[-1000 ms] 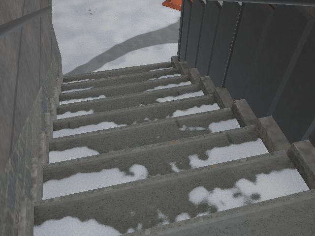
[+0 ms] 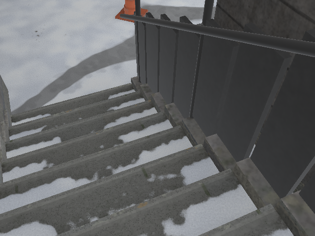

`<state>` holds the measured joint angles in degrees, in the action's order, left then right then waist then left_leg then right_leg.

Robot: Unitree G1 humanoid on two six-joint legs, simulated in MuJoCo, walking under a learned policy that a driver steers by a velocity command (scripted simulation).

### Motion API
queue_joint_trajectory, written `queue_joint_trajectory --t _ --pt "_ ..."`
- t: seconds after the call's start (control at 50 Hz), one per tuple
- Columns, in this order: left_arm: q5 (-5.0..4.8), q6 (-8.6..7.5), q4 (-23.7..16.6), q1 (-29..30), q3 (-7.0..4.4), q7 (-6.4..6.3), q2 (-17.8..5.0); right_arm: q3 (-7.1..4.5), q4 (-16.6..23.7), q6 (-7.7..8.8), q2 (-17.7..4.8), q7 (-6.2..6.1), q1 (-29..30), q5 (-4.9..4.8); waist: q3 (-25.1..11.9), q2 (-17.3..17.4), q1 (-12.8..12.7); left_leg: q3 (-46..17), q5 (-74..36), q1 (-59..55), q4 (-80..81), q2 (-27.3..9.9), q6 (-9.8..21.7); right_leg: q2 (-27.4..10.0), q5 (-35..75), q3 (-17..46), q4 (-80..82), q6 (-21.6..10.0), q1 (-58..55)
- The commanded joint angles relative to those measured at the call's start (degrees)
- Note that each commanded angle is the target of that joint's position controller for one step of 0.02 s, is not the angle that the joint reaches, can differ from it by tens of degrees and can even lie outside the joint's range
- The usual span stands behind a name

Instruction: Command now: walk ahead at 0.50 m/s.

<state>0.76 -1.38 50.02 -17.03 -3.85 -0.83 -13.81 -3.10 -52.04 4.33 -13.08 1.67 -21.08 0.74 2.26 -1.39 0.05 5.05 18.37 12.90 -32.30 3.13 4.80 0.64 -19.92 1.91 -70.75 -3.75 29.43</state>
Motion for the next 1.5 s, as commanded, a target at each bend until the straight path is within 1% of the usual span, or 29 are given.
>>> queue_joint_trajectory --t 0.02,0.1,0.2,0.26,0.28,0.34,0.4,0.44,0.46,0.48,0.5,0.52,0.54,0.58,0.62,0.7,0.76,0.82,1.0,1.04,1.08,1.12,1.16,1.22,1.26,1.28,1.34,1.44,1.5 --pt "1.15 1.74 -4.1 2.7 -0.85 1.29 -2.6 -1.51 2.1 1.46 -7.2 -0.72 -1.4 -0.48 3.7 3.1 -2.1 -17.5 -20.3 -0.3 19.0 -15.7 9.8 -3.6 6.2 0.9 12.1 1.0 6.1" --pt "1.32 2.2 -1.1 1.2 -0.27 2.35 -2.2 -1.91 0.2 0.86 -8.0 -0.68 -4.7 0.57 -1.7 4.4 -1.6 -10.7 -26.3 -1.3 14.7 -13.9 8.5 -3.0 20.6 -4.1 14.3 -0.6 -0.5" --pt "1.23 0.44 -8.9 23.6 -1.34 0.91 -5.7 -1.86 -2.4 1.46 -9.0 -2.25 -17.3 1.72 6.8 4.7 7.5 -21.3 -8.8 -25.0 10.9 -18.7 10.2 -5.7 20.1 3.1 20.3 0.6 32.6" --pt "1.09 -1.54 -11.0 27.1 -1.11 2.15 -6.2 -1.58 -1.5 2.52 -7.7 -2.87 -14.6 2.13 8.3 3.3 6.0 -19.4 -3.4 -16.0 9.2 -16.8 8.3 -7.6 33.0 3.9 31.7 1.3 24.4" --pt "8.85 -2.23 -7.2 17.1 5.71 3.75 8.6 4.12 -3.6 3.98 7.8 -2.06 -16.0 6.57 5.4 1.1 7.5 -11.8 3.7 -9.0 1.7 -12.1 5.9 -10.5 52.3 5.9 43.7 1.3 16.1" --pt "6.52 0.1 -9.0 16.1 4.77 5.45 1.3 1.93 -0.4 3.89 -6.6 1.79 -8.8 5.64 7.2 0.8 3.0 -10.4 15.9 24.4 3.0 -8.8 7.2 -6.3 46.9 -2.3 34.1 4.1 -17.6" --pt "6.17 0.5 -7.7 14.9 4.66 4.23 -4.3 1.89 -4.2 2.27 -8.7 -0.26 -15.6 1.91 8.1 -2.5 4.8 -16.6 15.3 2.4 -11.4 -8.9 4.6 -9.0 43.9 1.4 56.4 4.8 -11.5" --pt "4.86 -1.41 -2.1 -2.5 1.49 2.97 -10.2 2.1 -5.2 0.28 -10.4 1.46 -17.4 4.06 -0.3 -5.9 -1.4 -12.2 7.3 5.1 -32.6 -3.5 1.1 -9.0 51.2 -4.2 57.8 1.7 -35.2" --pt "5.06 -1.16 -0.7 -15.3 -0.09 4.23 -12.8 3.67 -7.8 0.06 -2.0 3.37 -27.5 5.74 -18.5 -12.9 -3.1 -11.4 15.9 17.1 -52.2 -0.9 -3.0 -17.0 67.7 0.2 32.8 -7.8 -62.6" --pt "6.97 -1.92 -0.2 -24.8 -0.06 6.54 -9.2 4.49 -9.1 0.21 2.9 4.29 -32.8 3.83 -33.2 -12.3 -5.2 -12.9 27.9 25.5 -72.0 -0.6 -3.4 -24.8 71.6 6.5 22.6 -17.0 -75.9" --pt "7.97 -1.41 2.4 -29.1 -0.37 6.92 -10.5 4.14 -4.9 0.77 1.2 5.27 -21.8 1.7 -25.2 -9.9 -9.2 -11.9 26.5 37.5 -84.0 -0.2 -3.8 -26.7 55.7 14.2 29.8 -16.5 -69.1" --pt "5.03 -1.52 3.0 -19.1 -1.52 6.39 -15.1 3.74 2.0 2.14 0.3 4.19 -9.4 0.14 -10.4 -10.5 -7.1 -10.5 16.7 51.4 -83.8 -3.0 -3.1 -29.4 11.8 25.6 43.8 -15.2 -51.2" --pt "5.58 -2.09 1.1 -11.3 0.04 6.0 -10.2 2.96 2.8 3.09 -3.7 2.64 -3.4 0.72 -1.0 -0.6 -5.2 -10.6 5.6 47.8 -78.1 -6.4 -1.5 -26.3 0.6 20.0 49.4 -11.8 -32.7" --pt "6.21 -5.68 -0.8 -4.1 5.21 4.47 3.6 3.41 3.4 2.24 -1.2 1.07 -2.5 3.42 0.9 -0.2 3.7 -15.5 -13.8 33.2 -56.2 -13.6 1.1 -24.7 15.6 13.1 52.4 -8.0 -12.5" --pt "3.26 -7.74 0.8 -4.2 5.45 1.51 7.2 3.47 1.8 0.36 0.3 1.82 -5.6 4.45 2.8 -3.3 5.1 -15.0 -17.3 30.0 -39.7 -13.8 1.8 -22.0 15.5 7.4 58.0 -7.9 -8.9" --pt "6.47 -7.54 4.3 -9.2 3.67 0.59 -0.8 3.28 2.7 -0.57 1.4 4.15 -4.1 4.9 1.0 -2.0 4.9 -12.9 -20.2 27.4 -32.1 -12.9 0.7 -20.5 29.4 -2.5 53.0 -11.1 -11.3" --pt "6.49 -7.99 7.6 -15.4 6.03 -2.0 5.5 3.41 5.5 -0.55 0.8 4.24 5.1 4.38 2.3 -1.0 -0.8 -13.7 -40.3 37.6 -17.2 -14.2 -0.3 -19.7 17.0 -5.7 49.2 -8.1 -23.2" --pt "8.03 -7.21 10.7 -20.7 6.87 -1.57 4.3 3.18 6.8 -1.51 -0.2 4.55 12.2 3.02 5.4 -0.5 -3.5 -7.0 -52.5 26.8 -7.3 -11.6 0.7 -16.9 5.6 -11.0 46.0 -6.5 -15.3" --pt "5.22 -3.5 16.4 -27.3 4.28 -3.18 1.5 3.23 9.1 -2.84 1.1 2.77 26.5 4.41 11.2 0.4 -9.2 -2.3 -33.0 21.7 10.1 -11.2 -0.7 -21.0 5.9 -8.8 37.7 -2.7 -26.0" --pt "5.49 -2.79 17.1 -27.4 3.07 -2.84 -0.5 1.72 5.8 -2.31 -1.4 2.02 21.7 4.56 8.4 2.3 -7.1 -0.4 -31.0 15.8 14.7 -9.6 -0.1 -19.8 15.0 -11.5 27.5 -0.6 -29.1" --pt "8.26 -1.63 16.9 -23.5 2.57 1.06 -3.7 -2.24 -4.3 -0.22 -8.2 2.15 -0.8 2.93 -2.8 6.5 4.3 3.1 -41.3 -21.6 13.0 -5.3 2.2 -15.0 15.6 -15.8 8.3 2.3 -13.1" --pt "6.32 -2.39 15.6 -33.8 4.44 7.1 3.6 -5.49 -11.3 -0.55 -18.7 2.44 -24.4 4.2 -33.7 16.2 7.7 -15.6 -78.9 -66.5 -11.1 -20.1 18.4 -6.0 -28.2 -10.6 -32.3 9.0 8.2" --pt "1.09 -5.5 4.4 -3.2 2.78 6.0 -2.9 -4.92 -12.8 -0.29 -13.1 1.71 -23.7 3.32 -10.7 7.3 15.8 -25.4 -40.8 -48.7 4.1 -22.1 16.1 -6.7 -26.7 -5.1 -41.5 7.2 34.1" --pt "1.64 -6.17 -0.3 -1.8 2.81 1.61 -0.5 -0.92 -6.9 0.86 -4.9 3.46 -4.9 4.28 -0.3 -2.1 0.8 -23.9 -49.4 -6.7 6.1 -24.7 18.6 -10.4 -16.9 1.3 -22.1 5.3 17.2" --pt "3.73 -5.44 1.5 -6.3 3.61 0.06 4.4 0.35 -0.9 3.39 -2.4 2.31 6.0 1.3 2.7 -1.3 -4.4 -17.1 -44.9 17.5 13.7 -17.9 16.1 -10.6 4.2 2.9 3.5 3.7 0.4" --pt "3.87 -4.56 0.8 -7.0 2.99 0.71 1.2 -0.25 0.9 3.39 -5.6 2.23 7.6 1.22 1.5 4.2 -5.4 -17.0 -44.1 19.9 13.6 -16.0 16.8 -8.0 6.3 0.8 7.5 3.8 -3.2" --pt "3.99 -3.35 2.9 -15.6 3.82 4.81 0.9 -1.19 3.0 3.32 -8.7 2.5 6.7 5.76 -1.0 2.3 -7.1 -12.8 -42.4 31.1 2.7 -10.4 12.8 -4.5 26.5 -1.9 7.1 4.5 -14.6" --pt "5.06 -2.62 -2.5 12.1 4.12 5.43 -1.9 1.51 -8.9 2.8 1.9 -2.03 -25.5 1.78 -0.1 0.3 11.0 -28.9 -11.2 -9.7 -16.9 -13.7 10.4 -9.7 41.4 6.5 35.7 7.0 30.9" --pt "3.0 -0.92 -2.5 10.5 4.99 6.39 -0.6 2.37 -4.1 0.07 -4.1 0.33 -11.6 5.05 2.7 4.3 4.4 -26.9 5.2 26.7 -12.2 -10.9 10.3 -7.3 51.8 0.4 37.9 4.4 -3.1"
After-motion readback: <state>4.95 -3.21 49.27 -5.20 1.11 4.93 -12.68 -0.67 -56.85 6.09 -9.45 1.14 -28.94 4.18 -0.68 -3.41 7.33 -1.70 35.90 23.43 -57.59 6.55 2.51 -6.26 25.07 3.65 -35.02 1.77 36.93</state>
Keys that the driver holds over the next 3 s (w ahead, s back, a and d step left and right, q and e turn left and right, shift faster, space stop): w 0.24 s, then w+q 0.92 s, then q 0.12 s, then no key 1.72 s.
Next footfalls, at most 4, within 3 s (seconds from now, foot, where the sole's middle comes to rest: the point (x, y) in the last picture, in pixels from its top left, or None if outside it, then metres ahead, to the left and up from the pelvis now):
0.44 right None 0.39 -0.22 -0.92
1.08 left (130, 234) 0.62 0.16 -1.07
1.60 right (149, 185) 0.99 0.07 -1.22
2.14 left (139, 222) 0.69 0.12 -1.07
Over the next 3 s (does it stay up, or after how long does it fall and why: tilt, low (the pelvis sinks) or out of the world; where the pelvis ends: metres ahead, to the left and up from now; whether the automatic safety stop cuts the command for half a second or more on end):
stays up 0.70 0.00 -0.29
